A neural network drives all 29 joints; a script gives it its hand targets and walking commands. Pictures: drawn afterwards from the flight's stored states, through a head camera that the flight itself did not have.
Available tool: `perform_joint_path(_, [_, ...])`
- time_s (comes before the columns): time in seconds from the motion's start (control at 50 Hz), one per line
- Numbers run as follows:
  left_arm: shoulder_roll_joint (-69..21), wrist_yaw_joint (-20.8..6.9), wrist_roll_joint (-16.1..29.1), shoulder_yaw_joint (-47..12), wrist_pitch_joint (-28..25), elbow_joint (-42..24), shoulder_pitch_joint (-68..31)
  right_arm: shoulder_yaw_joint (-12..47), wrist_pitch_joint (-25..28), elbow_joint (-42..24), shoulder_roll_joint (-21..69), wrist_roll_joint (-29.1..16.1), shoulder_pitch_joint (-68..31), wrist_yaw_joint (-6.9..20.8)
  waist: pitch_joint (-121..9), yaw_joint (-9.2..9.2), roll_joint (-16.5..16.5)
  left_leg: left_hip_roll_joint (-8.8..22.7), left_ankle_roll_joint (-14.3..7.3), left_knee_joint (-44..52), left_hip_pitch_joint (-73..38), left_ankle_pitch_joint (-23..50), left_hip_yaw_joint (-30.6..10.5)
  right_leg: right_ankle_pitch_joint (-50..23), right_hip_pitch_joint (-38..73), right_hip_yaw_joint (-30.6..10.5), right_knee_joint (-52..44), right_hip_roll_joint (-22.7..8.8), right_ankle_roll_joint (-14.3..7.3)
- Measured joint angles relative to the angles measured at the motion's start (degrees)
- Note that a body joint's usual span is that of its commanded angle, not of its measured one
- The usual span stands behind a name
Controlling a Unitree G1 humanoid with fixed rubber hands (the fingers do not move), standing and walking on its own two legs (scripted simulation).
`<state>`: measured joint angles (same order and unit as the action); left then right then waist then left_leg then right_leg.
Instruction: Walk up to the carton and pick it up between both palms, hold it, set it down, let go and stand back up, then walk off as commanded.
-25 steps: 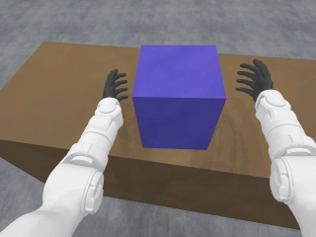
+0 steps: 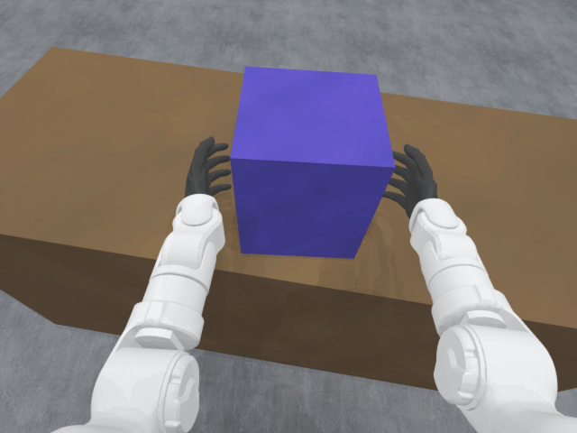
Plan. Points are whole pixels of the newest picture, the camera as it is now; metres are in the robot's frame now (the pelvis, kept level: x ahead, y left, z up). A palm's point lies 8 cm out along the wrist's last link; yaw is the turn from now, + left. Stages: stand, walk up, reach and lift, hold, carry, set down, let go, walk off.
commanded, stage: set down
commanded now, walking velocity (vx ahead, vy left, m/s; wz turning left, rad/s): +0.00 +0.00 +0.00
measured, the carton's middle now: (304, 170) +0.54 +0.03 +0.01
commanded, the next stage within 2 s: none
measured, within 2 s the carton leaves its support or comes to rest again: neither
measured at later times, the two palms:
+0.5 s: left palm (181, 246) +0.35 +0.18 +0.05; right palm (495, 251) +0.38 -0.23 +0.07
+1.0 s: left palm (168, 290) +0.30 +0.19 +0.02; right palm (479, 292) +0.34 -0.22 +0.03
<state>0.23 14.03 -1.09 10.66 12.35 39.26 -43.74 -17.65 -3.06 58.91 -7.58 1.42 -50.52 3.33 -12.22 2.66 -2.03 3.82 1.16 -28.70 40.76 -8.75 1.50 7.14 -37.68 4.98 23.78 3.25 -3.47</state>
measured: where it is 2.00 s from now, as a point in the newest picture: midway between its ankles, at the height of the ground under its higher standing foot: outside the picture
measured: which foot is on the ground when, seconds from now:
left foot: down 0.00-1.00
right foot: down 0.00-1.00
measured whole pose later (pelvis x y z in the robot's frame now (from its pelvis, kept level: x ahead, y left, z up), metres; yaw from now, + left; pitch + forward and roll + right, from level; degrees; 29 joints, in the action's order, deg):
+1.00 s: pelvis +0.00 -0.02 +0.01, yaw +2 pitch +8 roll +1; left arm 8.1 12.2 10.5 -2.4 2.5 23.5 -11.2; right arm -4.2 5.6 38.5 -15.0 -15.2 -15.7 4.5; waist -5.1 2.3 -2.7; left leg 1.5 2.2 -25.9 25.1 -9.2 -0.8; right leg 11.6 -24.4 4.7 27.4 2.1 -4.3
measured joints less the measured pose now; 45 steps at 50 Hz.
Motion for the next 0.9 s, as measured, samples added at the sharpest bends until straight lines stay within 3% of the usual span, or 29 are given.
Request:
perform_joint_path(0.1, [2.1, 0.6, 3.8, -4.0, 0.3, -2.7, 5.1, 2.4, -0.4, -4.8, -0.4, -2.5, 5.5, -1.8, -0.9, -0.29, 0.5, 0.1, 0.4, -0.5, 0.9, 0.3, -0.6, 0.3, -1.1, 0.5, 1.3, 0.1, -0.5])
perform_joint_path(0.18, [5.0, 0.5, 7.6, -4.9, -0.1, 1.8, 5.1, 5.4, -1.8, -5.2, -3.5, -5.8, 6.6, -2.8, -0.4, -0.16, 0.4, -0.1, 0.6, -0.9, 0.7, 0.5, 0.0, 1.0, -2.2, -0.2, 3.7, -0.2, -0.7])
perform_joint_path(0.32, [10.0, -0.3, 13.7, -8.5, -3.2, -0.5, 9.0, 11.1, -1.6, -7.9, -9.9, -13.9, 9.9, -1.1, -1.9, -0.7, 0.3, -0.5, 0.8, -0.7, 0.8, 1.0, 0.2, 1.6, -3.4, -0.7, 5.8, -0.5, -1.0])
perform_joint_path(0.42, [10.5, -1.6, 14.2, -9.7, -3.5, -4.5, 12.5, 14.2, -0.3, -9.3, -12.6, -19.1, 13.3, 0.4, -0.5, -1.21, 0.0, -1.1, 1.1, 0.5, -2.3, 1.5, -0.7, 2.1, -0.6, -0.1, 5.9, -0.8, -1.3])
perform_joint_path(0.6, [8.2, -3.4, 12.7, -9.7, -5.5, -7.9, 20.5, 15.1, 2.5, -14.5, -9.0, -18.8, 21.9, 0.4, 4.4, -1.25, -1.1, -1.8, 1.5, 2.7, -10.1, 1.7, -1.5, 3.1, 6.6, -0.2, 5.5, -1.1, -1.5])
perform_joint_path(0.7, [7.5, -2.1, 12.5, -9.9, -6.2, -9.5, 24.4, 14.4, 3.8, -17.9, -6.3, -17.0, 26.9, -0.3, 5.5, -0.18, -1.6, -1.7, 1.7, 2.7, -11.9, 1.2, -1.6, 3.5, 8.4, -0.4, 5.4, -0.9, -1.6])
perform_joint_path(0.78, [8.4, -1.5, 12.1, -11.6, -6.6, -15.9, 29.6, 14.6, 5.2, -20.5, -5.2, -17.0, 30.3, -0.7, 6.9, -0.51, -1.1, -1.7, 1.8, 3.1, -13.6, 0.9, -2.4, 3.4, 10.9, 0.2, 3.9, -0.7, -1.6])
perform_joint_path(0.9, [8.3, -1.6, 12.2, -12.7, -8.4, -18.5, 32.8, 13.7, 7.3, -22.6, -6.3, -16.8, 34.4, 0.1, 7.0, -0.12, -0.7, -2.0, 1.4, 2.9, -14.4, 0.2, -2.7, 3.8, 12.1, 0.2, 3.3, -0.9, -1.2])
